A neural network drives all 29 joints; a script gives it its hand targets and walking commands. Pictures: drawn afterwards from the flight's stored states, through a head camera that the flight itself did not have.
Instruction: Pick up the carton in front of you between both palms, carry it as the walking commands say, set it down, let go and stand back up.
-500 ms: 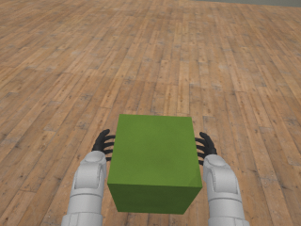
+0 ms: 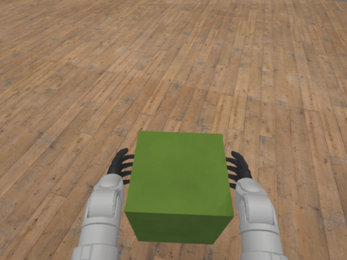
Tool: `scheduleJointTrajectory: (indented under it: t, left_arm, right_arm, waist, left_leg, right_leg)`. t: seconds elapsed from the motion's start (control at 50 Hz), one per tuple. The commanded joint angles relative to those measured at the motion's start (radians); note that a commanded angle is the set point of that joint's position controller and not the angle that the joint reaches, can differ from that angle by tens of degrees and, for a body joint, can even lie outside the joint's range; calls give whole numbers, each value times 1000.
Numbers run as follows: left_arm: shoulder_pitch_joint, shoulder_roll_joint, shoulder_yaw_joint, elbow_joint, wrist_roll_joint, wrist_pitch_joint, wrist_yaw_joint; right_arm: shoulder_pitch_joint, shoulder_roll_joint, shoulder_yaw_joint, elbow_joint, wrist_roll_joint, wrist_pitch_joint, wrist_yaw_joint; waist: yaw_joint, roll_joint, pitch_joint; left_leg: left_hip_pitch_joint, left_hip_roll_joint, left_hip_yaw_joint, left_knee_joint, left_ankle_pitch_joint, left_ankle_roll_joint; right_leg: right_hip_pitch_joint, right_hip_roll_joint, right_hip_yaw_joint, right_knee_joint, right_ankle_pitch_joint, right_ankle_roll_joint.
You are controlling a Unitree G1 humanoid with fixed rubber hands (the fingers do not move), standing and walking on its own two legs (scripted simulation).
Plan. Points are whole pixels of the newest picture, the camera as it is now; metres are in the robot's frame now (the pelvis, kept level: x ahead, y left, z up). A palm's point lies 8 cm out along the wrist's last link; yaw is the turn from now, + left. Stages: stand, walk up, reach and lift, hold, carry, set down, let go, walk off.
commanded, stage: hold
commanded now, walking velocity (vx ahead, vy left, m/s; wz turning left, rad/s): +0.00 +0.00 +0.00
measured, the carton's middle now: (177, 190) +0.30 +0.00 -0.05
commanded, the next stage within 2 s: set down in 0.16 s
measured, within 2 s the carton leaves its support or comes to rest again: neither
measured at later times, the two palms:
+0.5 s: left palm (129, 174) +0.31 +0.12 +0.00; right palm (246, 173) +0.33 -0.17 +0.00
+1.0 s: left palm (145, 185) +0.39 +0.11 -0.19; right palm (232, 196) +0.36 -0.19 -0.20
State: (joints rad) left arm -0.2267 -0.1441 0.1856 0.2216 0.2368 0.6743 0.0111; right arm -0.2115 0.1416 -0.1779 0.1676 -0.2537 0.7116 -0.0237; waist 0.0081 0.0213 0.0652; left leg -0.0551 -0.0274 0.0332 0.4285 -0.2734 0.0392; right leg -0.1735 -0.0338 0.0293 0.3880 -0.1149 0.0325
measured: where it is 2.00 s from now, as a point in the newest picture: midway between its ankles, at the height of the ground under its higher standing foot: outside the picture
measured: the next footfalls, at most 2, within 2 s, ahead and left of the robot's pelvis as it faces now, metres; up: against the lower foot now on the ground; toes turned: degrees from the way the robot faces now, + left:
none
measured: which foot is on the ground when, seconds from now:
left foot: down 0.00-1.00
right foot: down 0.00-1.00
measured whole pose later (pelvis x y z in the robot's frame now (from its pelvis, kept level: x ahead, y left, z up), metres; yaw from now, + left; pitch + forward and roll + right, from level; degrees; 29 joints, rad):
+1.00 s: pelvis -0.05 -0.03 -0.13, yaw +3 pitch +34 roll +0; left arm -0.77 -0.07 0.41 0.63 0.20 0.22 0.00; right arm -0.68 0.14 -0.45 0.46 -0.25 0.26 -0.05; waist -0.05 0.06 -0.09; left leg -1.35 -0.06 -0.04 1.24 -0.48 0.00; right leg -1.44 -0.02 0.01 1.15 -0.30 0.01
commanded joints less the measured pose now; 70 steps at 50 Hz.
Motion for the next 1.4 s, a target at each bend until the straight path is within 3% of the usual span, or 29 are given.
scheduleJointTrajectory:
  t: [0.0,0.1,0.18,0.26,0.32,0.38,0.46,0.52,0.62,0.7,0.78,0.82,0.92,1.0,1.14,1.38]
  left_arm:
    - [-523,-922,-575,-81,-250,-44,-220]
    - [-549,-919,-549,-35,-244,-35,-247]
    - [-573,-913,-503,-1,-222,-40,-256]
    - [-682,-875,-395,117,-153,-77,-283]
    - [-795,-850,-285,239,-86,-130,-309]
    - [-868,-788,-135,358,3,-188,-319]
    - [-866,-669,21,467,103,-253,-289]
    - [-837,-601,66,498,134,-316,-270]
    - [-844,-634,-25,488,76,-463,-274]
    - [-927,-711,-185,441,-12,-559,-270]
    - [-1003,-755,-347,337,-114,-579,-249]
    - [-1025,-778,-389,316,-140,-564,-236]
    - [-1050,-863,-364,391,-134,-482,-232]
    - [-1077,-887,-285,465,-97,-422,-236]
    - [-1171,-874,-249,490,-91,-428,-209]
    - [-1361,-811,-348,439,-171,-443,-150]
  right_arm:
    - [-455,894,543,-57,227,-55,230]
    - [-468,912,505,0,200,-48,234]
    - [-531,945,517,12,210,-43,245]
    - [-665,1000,475,111,203,-57,250]
    - [-762,1027,375,235,166,-90,248]
    - [-814,983,216,352,86,-134,217]
    - [-800,827,24,419,-25,-207,155]
    - [-773,740,-38,427,-65,-279,126]
    - [-814,788,79,402,-28,-449,112]
    - [-901,863,257,349,35,-555,105]
    - [-992,872,413,236,106,-576,99]
    - [-1005,862,437,222,119,-562,108]
    - [-1024,860,371,302,105,-489,175]
    - [-1054,853,282,384,78,-432,230]
    - [-1130,822,207,432,77,-428,269]
    - [-1292,755,234,383,159,-431,239]
  waist:
    - [-49,23,-300]
    - [-52,12,-248]
    - [-18,-14,-249]
    - [22,-34,-223]
    - [27,-49,-217]
    - [18,-47,-181]
    - [-15,-25,-169]
    - [-24,-15,-224]
    - [-6,-12,-450]
    - [-9,-14,-766]
    - [-35,-14,-1115]
    - [-57,-7,-1183]
    - [-97,25,-1074]
    - [-102,44,-980]
    - [-119,49,-1045]
    - [-162,54,-1295]
  left_leg:
    - [-52,-11,-161,-97,315,-39]
    - [-187,-24,-150,-128,149,-28]
    - [-244,-38,-136,-129,76,-11]
    - [-317,-44,-118,-104,-81,23]
    - [-355,-51,-112,-43,-128,37]
    - [-425,-51,-116,22,-136,44]
    - [-542,-53,-119,108,-113,40]
    - [-641,-70,-111,178,-60,28]
    - [-816,-102,-92,288,25,9]
    - [-965,-129,-76,403,71,-15]
    - [-1045,-143,-65,515,139,-42]
    - [-1072,-147,-67,559,138,-50]
    - [-1143,-147,-70,623,1,-57]
    - [-1216,-148,-67,660,-65,-59]
    - [-1290,-156,-66,782,26,-68]
    - [-1410,-183,-31,1003,52,-76]
  right_leg:
    - [213,154,22,17,112,-47]
    - [300,141,20,11,76,-47]
    - [355,122,28,2,54,-38]
    - [352,101,46,2,-108,-28]
    - [313,85,83,5,-228,-24]
    - [266,77,109,30,-271,-22]
    - [165,88,103,108,-214,-27]
    - [76,105,90,186,-89,-27]
    - [18,116,79,349,153,-20]
    - [24,120,78,507,306,-21]
    - [13,134,58,648,416,-17]
    - [-70,144,35,696,382,-16]
    - [-440,168,-27,750,105,-22]
    - [-652,172,-55,800,2,-28]
    - [-855,172,-71,914,67,-25]
    - [-1003,168,-94,1113,126,2]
